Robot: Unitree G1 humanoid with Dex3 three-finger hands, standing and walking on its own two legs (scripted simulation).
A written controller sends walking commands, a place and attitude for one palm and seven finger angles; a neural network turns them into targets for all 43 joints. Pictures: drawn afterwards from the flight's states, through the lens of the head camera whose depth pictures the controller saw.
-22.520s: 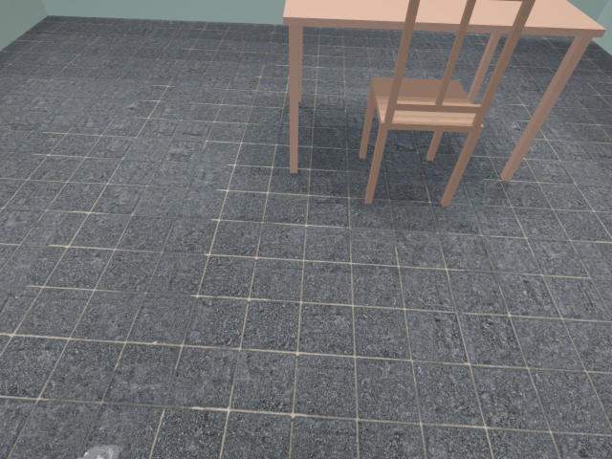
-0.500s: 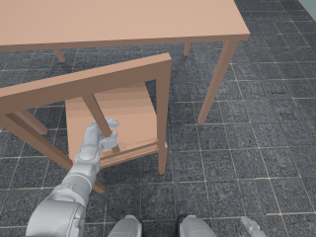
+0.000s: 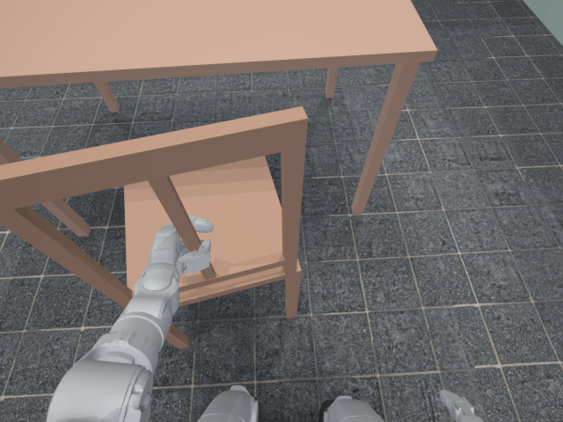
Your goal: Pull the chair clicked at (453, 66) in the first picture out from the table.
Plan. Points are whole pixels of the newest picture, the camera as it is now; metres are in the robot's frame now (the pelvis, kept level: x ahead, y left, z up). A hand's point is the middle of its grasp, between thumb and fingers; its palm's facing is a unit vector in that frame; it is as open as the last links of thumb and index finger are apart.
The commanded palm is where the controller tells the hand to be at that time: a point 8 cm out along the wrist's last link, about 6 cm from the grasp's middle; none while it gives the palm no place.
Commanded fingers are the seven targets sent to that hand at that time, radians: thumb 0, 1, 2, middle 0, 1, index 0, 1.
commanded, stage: step backward, pulling the chair out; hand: left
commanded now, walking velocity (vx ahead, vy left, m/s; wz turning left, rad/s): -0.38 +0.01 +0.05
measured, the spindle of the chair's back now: (190, 237) +0.40 +0.16 -0.05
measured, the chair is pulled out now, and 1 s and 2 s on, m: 0.22 0.43 0.63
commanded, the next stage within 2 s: stop walking, hand still on the chair in 1.26 s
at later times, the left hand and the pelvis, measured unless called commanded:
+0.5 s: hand (199, 305) +0.28 +0.13 -0.06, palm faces +0.01 -0.98 -0.19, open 5.4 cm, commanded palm +0.28 +0.18 -0.05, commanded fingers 0.00 0.90 0.90 -0.50 -1.45 -0.50 -1.45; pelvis -0.09 +0.00 +0.01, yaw -2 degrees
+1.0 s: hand (192, 392) +0.17 +0.13 -0.06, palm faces -0.02 -0.98 -0.19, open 5.4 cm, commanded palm +0.18 +0.18 -0.05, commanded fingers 0.00 0.90 0.90 -0.50 -1.45 -0.50 -1.45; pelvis -0.19 +0.01 +0.00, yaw +1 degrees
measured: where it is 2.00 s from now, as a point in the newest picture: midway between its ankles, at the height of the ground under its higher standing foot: outside the picture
